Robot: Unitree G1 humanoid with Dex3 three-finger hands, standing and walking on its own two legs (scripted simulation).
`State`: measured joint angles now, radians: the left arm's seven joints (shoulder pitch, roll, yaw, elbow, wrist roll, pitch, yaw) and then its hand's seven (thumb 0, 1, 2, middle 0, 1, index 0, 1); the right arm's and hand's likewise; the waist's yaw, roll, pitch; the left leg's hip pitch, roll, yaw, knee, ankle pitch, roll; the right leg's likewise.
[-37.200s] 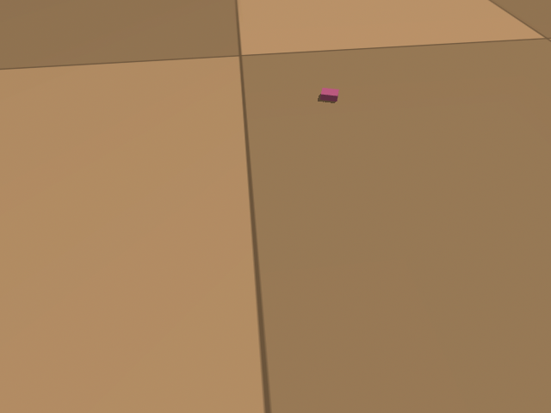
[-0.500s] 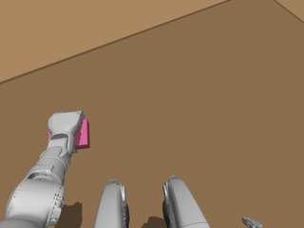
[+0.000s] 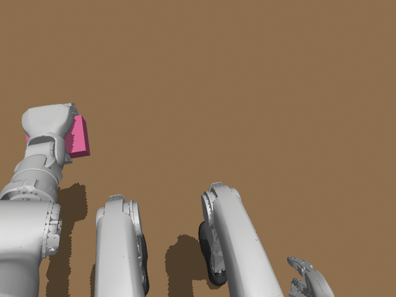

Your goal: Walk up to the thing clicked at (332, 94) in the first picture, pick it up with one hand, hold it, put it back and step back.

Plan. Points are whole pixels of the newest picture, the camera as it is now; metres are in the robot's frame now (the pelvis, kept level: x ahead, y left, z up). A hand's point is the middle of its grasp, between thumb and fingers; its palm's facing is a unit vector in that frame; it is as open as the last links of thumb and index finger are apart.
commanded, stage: crouch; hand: left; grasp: from above
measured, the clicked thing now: (59, 139) +0.46 +0.26 -0.19
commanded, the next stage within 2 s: lower in 0.84 s
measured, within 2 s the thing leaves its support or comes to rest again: neither
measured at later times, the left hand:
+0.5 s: hand (72, 138) +0.48 +0.25 -0.25, palm faces -0.46 -0.06 -0.89, open 11.3 cm
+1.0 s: hand (75, 137) +0.49 +0.26 -0.29, palm faces -0.46 -0.06 -0.89, open 11.3 cm
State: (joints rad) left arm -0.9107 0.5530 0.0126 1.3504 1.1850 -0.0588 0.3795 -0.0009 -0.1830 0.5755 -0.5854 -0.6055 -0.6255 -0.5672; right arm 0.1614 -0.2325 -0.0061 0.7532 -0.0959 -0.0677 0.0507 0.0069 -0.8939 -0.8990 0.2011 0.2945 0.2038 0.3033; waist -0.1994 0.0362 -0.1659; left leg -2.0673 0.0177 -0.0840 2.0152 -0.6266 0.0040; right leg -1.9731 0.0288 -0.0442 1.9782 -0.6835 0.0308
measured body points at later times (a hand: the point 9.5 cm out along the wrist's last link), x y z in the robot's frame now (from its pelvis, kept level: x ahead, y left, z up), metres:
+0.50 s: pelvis +0.00 -0.01 -0.08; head +0.25 +0.04 +0.29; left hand +0.50 +0.25 -0.20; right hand +0.03 -0.28 -0.19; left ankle +0.08 +0.12 -0.41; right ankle +0.08 -0.13 -0.41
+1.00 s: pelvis +0.00 -0.01 -0.11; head +0.25 +0.05 +0.25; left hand +0.51 +0.26 -0.24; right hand +0.02 -0.28 -0.21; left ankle +0.08 +0.12 -0.41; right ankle +0.08 -0.13 -0.41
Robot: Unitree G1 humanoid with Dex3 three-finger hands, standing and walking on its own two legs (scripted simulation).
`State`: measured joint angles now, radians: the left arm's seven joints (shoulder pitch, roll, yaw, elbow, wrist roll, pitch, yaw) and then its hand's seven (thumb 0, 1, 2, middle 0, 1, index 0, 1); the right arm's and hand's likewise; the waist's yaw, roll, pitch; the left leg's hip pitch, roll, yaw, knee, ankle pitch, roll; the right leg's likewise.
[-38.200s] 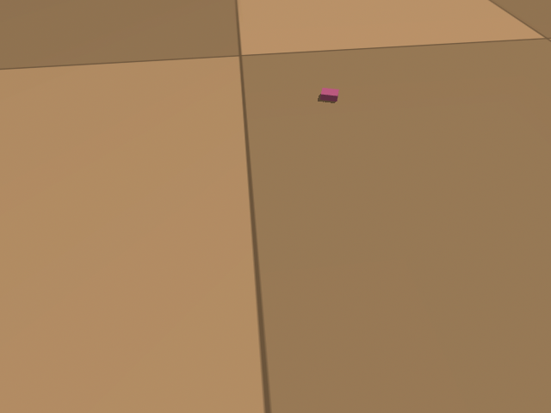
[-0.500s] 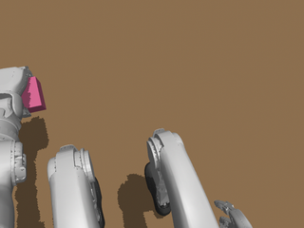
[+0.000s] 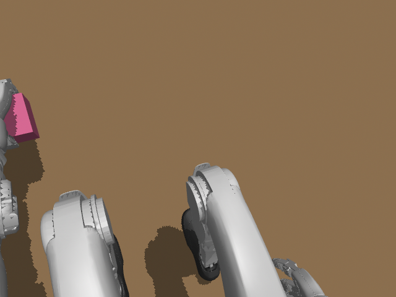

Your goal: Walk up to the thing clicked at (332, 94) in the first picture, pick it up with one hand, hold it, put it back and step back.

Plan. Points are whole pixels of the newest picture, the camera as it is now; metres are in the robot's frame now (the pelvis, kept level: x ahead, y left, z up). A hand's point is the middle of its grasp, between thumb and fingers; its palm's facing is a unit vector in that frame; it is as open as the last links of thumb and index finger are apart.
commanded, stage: lower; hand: left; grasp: from above
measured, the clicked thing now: out of the picture +0.48 +0.32 -0.21
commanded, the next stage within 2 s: rest in 0.24 s
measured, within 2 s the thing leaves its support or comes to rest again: rests again in 1.40 s
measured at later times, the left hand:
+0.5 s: hand (14, 125) +0.48 +0.30 -0.23, palm faces -0.46 -0.12 -0.88, open 11.3 cm
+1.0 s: hand (22, 128) +0.48 +0.30 -0.26, palm faces -0.45 -0.13 -0.88, open 11.3 cm
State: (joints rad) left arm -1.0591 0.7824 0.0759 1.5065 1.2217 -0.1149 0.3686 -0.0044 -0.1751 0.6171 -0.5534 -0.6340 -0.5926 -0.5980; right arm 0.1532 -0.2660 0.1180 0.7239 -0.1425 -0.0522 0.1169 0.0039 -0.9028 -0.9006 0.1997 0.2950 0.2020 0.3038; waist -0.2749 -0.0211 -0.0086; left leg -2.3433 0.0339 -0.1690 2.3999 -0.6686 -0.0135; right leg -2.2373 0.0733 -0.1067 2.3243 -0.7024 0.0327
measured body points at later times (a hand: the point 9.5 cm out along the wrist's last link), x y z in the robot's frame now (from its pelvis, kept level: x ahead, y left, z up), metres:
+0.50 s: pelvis +0.00 +0.00 -0.02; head +0.28 +0.09 +0.33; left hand +0.50 +0.31 -0.18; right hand +0.04 -0.26 -0.11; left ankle +0.08 +0.13 -0.30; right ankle +0.10 -0.12 -0.30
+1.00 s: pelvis +0.00 +0.01 -0.02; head +0.29 +0.11 +0.31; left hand +0.50 +0.30 -0.21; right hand +0.04 -0.25 -0.09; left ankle +0.08 +0.13 -0.30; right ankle +0.10 -0.12 -0.30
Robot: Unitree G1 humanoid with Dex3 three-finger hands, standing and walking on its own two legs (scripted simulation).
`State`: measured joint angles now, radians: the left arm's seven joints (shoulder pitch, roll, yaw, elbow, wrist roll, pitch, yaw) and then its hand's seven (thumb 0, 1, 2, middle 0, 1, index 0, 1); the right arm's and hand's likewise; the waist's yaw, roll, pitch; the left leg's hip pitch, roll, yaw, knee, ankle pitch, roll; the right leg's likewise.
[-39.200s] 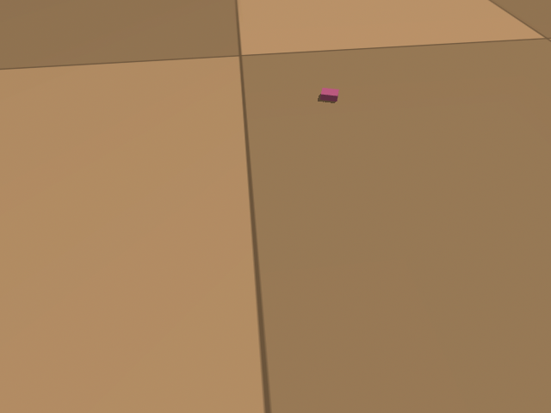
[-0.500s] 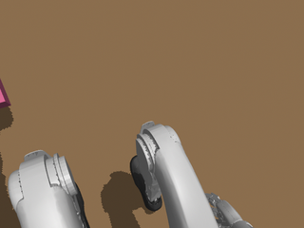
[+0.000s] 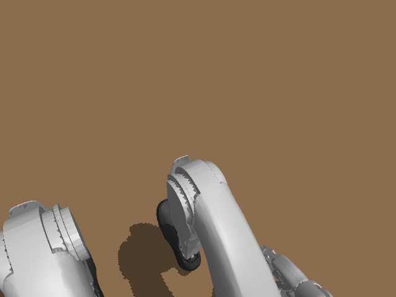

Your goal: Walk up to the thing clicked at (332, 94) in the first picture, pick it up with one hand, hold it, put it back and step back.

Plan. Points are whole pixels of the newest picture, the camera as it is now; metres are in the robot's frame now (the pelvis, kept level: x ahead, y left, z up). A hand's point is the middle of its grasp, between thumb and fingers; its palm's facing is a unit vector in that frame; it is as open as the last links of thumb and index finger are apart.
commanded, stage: rest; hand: left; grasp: from above
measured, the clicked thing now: out of the picture +0.46 +0.34 -0.27
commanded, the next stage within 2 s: open in 0.62 s
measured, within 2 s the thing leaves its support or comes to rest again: rests again in 0.40 s
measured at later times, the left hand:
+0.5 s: hand out of the picture +0.46 +0.33 -0.25, palm faces -0.43 -0.17 -0.88, open 11.3 cm
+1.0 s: hand out of the picture +0.45 +0.33 -0.26, palm faces -0.44 -0.17 -0.88, open 11.9 cm
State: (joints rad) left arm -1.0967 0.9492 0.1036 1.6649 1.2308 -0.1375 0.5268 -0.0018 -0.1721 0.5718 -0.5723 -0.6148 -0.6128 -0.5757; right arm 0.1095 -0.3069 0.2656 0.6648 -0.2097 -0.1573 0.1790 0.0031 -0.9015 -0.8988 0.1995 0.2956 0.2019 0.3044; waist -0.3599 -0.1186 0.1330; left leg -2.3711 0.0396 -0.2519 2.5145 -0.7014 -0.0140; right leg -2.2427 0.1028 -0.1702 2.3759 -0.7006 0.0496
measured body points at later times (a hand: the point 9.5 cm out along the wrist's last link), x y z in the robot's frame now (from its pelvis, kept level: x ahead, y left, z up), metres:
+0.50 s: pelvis +0.00 +0.00 +0.00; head +0.28 +0.13 +0.32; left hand +0.47 +0.33 -0.20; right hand +0.05 -0.25 -0.06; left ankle +0.06 +0.13 -0.28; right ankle +0.10 -0.11 -0.27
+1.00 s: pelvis -0.01 +0.00 +0.00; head +0.28 +0.13 +0.32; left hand +0.47 +0.33 -0.21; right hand +0.05 -0.25 -0.05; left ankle +0.06 +0.13 -0.28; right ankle +0.10 -0.11 -0.27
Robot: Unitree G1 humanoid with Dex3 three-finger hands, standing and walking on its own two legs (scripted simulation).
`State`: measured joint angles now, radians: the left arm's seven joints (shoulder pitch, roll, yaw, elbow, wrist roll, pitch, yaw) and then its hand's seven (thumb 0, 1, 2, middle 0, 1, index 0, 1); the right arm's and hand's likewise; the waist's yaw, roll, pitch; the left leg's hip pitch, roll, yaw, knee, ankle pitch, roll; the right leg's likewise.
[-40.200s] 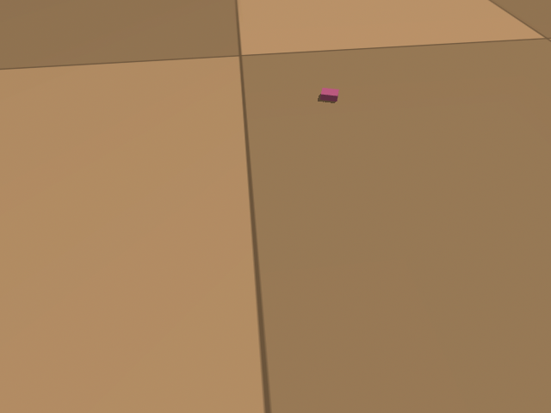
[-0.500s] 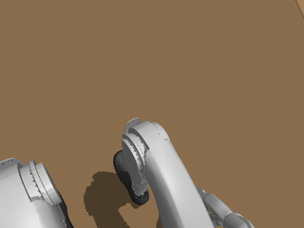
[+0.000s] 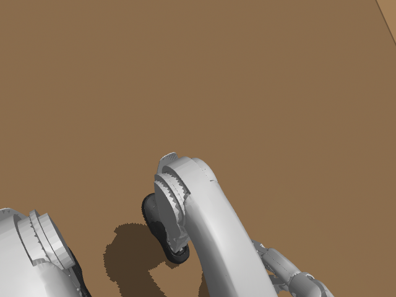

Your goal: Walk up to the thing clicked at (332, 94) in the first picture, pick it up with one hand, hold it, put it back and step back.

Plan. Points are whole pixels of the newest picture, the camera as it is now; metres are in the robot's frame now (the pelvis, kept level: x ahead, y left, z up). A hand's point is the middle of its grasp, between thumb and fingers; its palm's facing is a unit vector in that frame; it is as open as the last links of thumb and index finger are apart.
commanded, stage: open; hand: left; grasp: from above
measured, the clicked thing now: out of the picture +0.45 +0.35 -0.29
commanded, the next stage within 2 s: withdraw in 0.72 s
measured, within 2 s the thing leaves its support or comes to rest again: neither
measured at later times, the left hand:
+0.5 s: hand out of the picture +0.45 +0.34 -0.25, palm faces -0.43 -0.19 -0.88, open 14.0 cm
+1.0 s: hand out of the picture +0.46 +0.35 -0.24, palm faces -0.40 -0.17 -0.90, open 14.0 cm
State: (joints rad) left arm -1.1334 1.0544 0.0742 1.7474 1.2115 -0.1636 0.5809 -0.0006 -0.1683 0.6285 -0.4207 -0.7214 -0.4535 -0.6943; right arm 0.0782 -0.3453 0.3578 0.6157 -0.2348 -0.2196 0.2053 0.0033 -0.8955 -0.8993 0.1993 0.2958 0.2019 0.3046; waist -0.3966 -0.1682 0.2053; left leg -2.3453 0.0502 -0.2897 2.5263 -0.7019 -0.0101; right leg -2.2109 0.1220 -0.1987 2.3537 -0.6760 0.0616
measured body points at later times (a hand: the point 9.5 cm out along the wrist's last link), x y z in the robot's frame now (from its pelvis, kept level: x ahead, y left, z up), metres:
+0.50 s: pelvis +0.00 +0.00 +0.00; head +0.29 +0.14 +0.32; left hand +0.47 +0.35 -0.20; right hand +0.06 -0.24 -0.05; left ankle +0.06 +0.13 -0.28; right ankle +0.11 -0.11 -0.28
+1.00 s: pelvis +0.00 +0.00 +0.00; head +0.28 +0.14 +0.32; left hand +0.48 +0.35 -0.19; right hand +0.06 -0.24 -0.05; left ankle +0.06 +0.13 -0.28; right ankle +0.11 -0.11 -0.28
